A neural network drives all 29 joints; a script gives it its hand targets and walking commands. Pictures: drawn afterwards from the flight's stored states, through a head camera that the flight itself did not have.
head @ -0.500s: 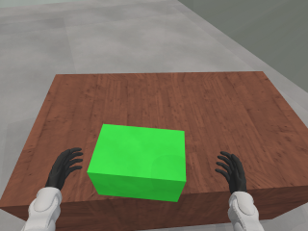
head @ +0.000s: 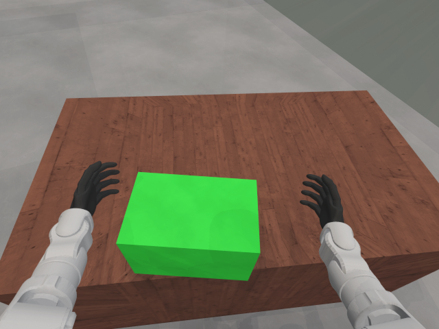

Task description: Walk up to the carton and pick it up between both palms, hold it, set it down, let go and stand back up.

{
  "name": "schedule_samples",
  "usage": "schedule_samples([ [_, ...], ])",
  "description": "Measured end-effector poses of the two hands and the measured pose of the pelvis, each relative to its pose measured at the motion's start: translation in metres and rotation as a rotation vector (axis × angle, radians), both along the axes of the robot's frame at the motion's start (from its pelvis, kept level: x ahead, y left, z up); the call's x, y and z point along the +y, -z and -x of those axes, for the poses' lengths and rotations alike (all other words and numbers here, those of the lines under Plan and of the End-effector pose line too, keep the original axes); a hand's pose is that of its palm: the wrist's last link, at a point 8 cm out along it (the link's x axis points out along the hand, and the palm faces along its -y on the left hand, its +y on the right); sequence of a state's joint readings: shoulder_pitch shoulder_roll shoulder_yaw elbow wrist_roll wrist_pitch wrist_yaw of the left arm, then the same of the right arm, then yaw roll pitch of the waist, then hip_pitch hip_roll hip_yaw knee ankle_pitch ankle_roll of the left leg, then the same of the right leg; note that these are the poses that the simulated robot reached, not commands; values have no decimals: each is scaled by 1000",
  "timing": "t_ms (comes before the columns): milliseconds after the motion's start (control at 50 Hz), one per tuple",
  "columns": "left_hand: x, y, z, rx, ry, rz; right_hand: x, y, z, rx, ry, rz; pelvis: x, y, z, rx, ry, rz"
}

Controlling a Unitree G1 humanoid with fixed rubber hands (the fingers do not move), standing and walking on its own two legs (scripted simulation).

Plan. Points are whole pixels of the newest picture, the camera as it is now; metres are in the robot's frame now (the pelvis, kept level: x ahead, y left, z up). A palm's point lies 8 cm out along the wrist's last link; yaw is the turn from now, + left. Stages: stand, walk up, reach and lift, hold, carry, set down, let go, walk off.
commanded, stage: reach and lift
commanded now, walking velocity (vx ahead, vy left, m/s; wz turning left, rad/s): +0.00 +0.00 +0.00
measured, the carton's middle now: (194, 227) +0.36 +0.04 -0.10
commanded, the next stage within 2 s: none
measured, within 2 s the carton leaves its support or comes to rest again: neither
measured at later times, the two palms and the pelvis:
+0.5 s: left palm (96, 170) +0.42 +0.23 +0.05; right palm (329, 185) +0.37 -0.24 +0.04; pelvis -0.01 +0.01 -0.01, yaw +0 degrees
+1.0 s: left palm (107, 192) +0.43 +0.23 -0.04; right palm (307, 213) +0.36 -0.23 -0.07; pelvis -0.03 +0.00 -0.06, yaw +0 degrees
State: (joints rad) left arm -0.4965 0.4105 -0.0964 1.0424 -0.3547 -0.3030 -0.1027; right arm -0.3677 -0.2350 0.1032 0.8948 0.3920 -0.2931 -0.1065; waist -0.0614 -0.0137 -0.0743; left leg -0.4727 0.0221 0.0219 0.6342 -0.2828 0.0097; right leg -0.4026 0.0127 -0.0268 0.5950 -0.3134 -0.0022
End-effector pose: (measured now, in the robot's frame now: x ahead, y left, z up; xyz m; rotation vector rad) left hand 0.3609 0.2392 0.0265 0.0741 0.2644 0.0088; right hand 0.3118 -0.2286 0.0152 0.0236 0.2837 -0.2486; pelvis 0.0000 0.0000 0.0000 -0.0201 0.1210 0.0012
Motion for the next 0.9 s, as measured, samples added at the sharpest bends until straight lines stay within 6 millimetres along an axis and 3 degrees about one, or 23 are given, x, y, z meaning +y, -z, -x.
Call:
schedule_samples([
  [320, -8, -20, -41, 6, -13, -3, -7, -20, -37, 3, -3, 18, 5, 6, 9, 105, 3, 7],
  [560, -14, -19, -66, 20, -23, -30, -11, -21, -62, 18, 2, 32, 5, 16, 17, 207, -2, 15],
  [660, -18, 1, -65, 42, -7, -48, -11, -3, -61, 43, 5, 45, 4, 22, 19, 246, -5, 19],
  [820, -23, 55, -53, 82, -16, -41, -6, 48, -47, 84, 7, 41, 1, 38, 22, 336, -9, 20],
  [900, -12, 60, -61, 35, -49, -52, -2, 67, -47, 78, 4, 38, 1, 49, 25, 385, -10, 20],
])
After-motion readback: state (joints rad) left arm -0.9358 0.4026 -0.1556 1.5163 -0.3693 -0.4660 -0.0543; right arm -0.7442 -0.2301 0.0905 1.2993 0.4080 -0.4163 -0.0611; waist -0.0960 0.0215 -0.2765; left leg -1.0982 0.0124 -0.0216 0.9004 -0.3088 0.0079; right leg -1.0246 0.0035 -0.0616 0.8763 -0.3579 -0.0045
